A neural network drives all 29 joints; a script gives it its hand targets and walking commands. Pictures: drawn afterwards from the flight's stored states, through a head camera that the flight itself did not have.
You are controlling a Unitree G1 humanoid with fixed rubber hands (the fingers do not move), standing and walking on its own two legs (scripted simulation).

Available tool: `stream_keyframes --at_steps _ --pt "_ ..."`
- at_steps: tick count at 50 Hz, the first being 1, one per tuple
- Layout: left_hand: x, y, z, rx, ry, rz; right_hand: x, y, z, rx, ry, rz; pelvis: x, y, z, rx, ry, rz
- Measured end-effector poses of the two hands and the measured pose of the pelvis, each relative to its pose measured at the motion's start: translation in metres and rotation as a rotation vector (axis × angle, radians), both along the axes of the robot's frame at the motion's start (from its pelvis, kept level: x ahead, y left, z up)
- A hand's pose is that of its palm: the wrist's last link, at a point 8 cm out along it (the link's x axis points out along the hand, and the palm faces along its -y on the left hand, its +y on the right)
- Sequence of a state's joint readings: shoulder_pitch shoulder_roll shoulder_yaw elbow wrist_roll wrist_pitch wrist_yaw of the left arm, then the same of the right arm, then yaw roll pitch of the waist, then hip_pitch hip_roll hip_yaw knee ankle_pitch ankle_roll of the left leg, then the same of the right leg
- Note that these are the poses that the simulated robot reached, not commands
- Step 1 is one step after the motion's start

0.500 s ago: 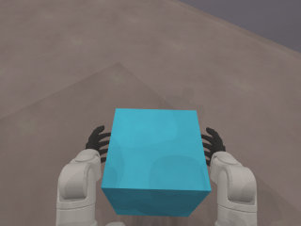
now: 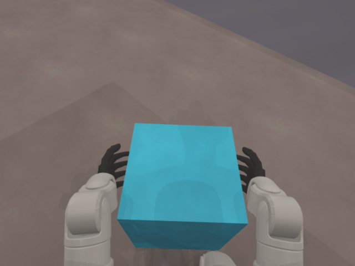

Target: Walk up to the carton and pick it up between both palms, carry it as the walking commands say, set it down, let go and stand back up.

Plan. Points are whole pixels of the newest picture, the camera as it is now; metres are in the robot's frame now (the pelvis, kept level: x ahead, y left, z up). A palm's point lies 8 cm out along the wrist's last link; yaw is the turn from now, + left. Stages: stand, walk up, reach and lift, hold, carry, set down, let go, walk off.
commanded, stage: carry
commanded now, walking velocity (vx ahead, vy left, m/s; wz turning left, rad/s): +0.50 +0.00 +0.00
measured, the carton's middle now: (180, 191) +0.28 -0.01 -0.01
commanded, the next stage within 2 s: none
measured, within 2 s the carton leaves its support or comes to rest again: neither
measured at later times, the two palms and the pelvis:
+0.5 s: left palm (129, 71) +0.61 +0.14 +0.08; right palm (226, 72) +0.63 -0.16 +0.07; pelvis +0.36 -0.03 +0.00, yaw +4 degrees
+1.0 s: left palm (133, 16) +0.97 +0.17 +0.07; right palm (207, 19) +0.97 -0.13 +0.08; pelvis +0.71 +0.02 -0.01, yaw +0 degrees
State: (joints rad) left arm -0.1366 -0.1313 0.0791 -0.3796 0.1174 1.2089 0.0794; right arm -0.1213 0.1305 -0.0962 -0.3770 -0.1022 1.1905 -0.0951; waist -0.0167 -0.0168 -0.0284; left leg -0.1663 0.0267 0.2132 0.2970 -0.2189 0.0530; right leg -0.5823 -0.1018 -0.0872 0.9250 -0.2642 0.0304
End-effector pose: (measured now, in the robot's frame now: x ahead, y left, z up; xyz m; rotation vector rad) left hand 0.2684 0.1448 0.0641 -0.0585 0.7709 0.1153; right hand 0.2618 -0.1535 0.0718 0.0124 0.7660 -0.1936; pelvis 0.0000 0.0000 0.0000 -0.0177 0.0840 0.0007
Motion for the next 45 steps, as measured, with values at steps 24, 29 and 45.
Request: stream_keyframes --at_steps 24,29,45 --pt "0.323 -0.005 0.01 0.052 -0.011 0.107 0.356 -0.004 -0.004 0.048 -0.014 0.109 0.341 -0.029 0.002 0.04 0.013 0.061" --pt "0.402 0.01 0.013 0.035 -0.061 0.091 0.429 0.01 0.003 0.029 -0.064 0.094 0.419 -0.011 -0.007 0.035 0.001 0.054" --pt "0.633 0.03 -0.002 0.006 0.002 -0.002 0.633 0.03 -0.003 0.006 0.001 -0.003 0.633 0.031 -0.001 0.006 0.0 -0.002"
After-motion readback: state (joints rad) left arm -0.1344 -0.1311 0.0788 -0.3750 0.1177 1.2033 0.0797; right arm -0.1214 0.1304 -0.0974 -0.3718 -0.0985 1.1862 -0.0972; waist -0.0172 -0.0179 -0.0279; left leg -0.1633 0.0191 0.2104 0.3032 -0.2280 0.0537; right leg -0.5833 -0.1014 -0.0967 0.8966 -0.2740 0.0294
